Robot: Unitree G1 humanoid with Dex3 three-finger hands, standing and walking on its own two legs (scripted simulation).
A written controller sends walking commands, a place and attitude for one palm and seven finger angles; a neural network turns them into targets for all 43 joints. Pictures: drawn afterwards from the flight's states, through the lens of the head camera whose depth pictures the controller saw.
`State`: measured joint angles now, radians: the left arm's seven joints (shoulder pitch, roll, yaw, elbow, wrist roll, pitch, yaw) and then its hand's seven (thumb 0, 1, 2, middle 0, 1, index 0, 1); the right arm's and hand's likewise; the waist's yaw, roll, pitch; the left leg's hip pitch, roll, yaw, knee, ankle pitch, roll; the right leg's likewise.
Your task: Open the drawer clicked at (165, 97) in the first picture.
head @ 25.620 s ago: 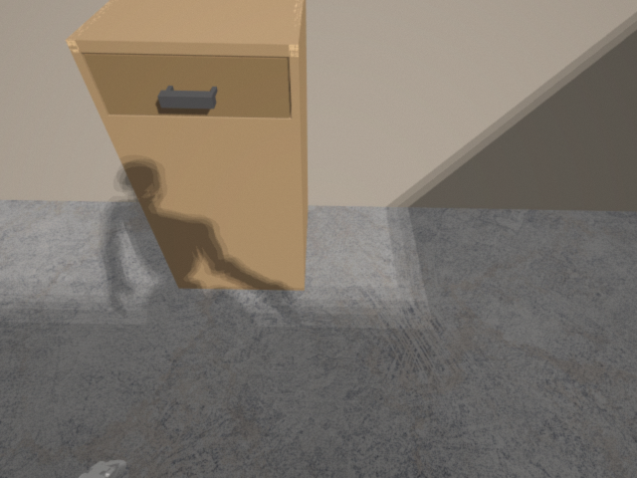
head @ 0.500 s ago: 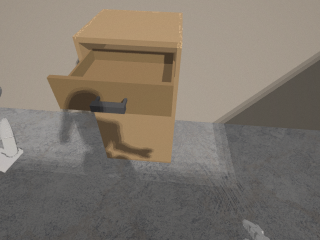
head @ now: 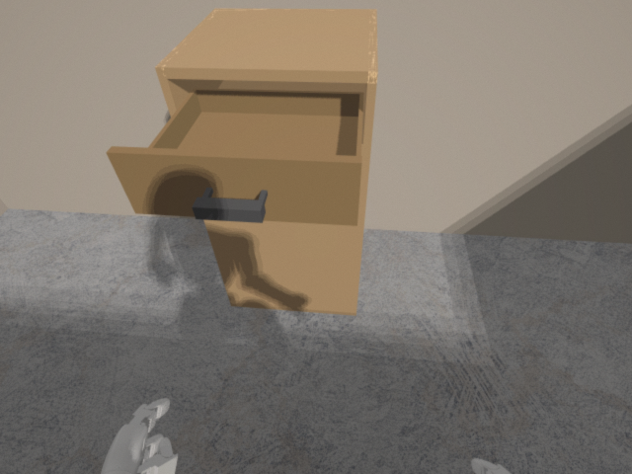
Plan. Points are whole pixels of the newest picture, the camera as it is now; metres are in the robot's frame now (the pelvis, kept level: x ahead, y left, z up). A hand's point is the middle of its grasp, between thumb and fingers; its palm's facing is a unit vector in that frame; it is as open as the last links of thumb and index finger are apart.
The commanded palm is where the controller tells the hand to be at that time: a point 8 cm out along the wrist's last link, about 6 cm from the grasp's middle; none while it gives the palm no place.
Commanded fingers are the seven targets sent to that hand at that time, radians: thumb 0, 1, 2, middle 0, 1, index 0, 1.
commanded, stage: let the arm hang, fingers relaxed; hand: left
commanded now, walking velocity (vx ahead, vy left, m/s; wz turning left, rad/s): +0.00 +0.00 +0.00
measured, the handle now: (232, 201) +0.54 +0.17 +0.06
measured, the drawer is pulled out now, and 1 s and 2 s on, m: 0.29 0.29 0.29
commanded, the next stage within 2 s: look to check the result in 0.90 s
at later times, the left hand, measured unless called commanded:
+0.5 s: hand out of the picture -0.04 +0.19 -0.15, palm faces +0.00 -0.98 -0.22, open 7.3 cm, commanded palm none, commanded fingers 0.00 0.90 0.90 -0.20 -0.30 -0.20 -0.30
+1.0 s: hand out of the picture +0.01 +0.17 -0.15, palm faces -0.01 -0.98 -0.20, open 7.4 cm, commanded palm none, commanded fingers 0.00 0.90 0.90 -0.20 -0.30 -0.20 -0.30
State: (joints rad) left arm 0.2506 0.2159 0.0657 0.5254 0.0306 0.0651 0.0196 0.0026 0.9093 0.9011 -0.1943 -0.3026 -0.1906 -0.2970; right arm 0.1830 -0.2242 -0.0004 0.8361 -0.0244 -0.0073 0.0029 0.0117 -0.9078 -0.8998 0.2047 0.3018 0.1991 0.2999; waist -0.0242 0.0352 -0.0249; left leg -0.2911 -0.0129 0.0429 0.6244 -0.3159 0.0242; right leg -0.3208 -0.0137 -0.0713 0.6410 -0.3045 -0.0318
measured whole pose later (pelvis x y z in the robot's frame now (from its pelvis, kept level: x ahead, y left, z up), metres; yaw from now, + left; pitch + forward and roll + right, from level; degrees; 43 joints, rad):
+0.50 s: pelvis +0.00 +0.01 +0.02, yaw -2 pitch -2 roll +0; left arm 0.34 0.16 -0.01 1.15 0.01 0.01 0.03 0.00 0.92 0.90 -0.20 -0.30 -0.20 -0.30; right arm 0.34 -0.13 0.01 1.11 -0.01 0.02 -0.04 0.01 -0.91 -0.90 0.20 0.30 0.20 0.30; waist 0.00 0.03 0.06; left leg -0.17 -0.01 0.07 0.40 -0.21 0.04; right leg -0.20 0.00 -0.04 0.40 -0.17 -0.02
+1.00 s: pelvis +0.01 +0.00 +0.02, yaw -2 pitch -1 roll +0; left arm 0.29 0.13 0.01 1.13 0.01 0.00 0.04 0.00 0.91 0.90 -0.20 -0.30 -0.20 -0.30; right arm 0.32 -0.13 -0.01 1.12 -0.01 0.00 -0.04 0.01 -0.91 -0.90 0.20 0.30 0.20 0.30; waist -0.01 0.02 0.05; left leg -0.15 0.00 0.08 0.39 -0.21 0.03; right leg -0.19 0.01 -0.03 0.41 -0.19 -0.03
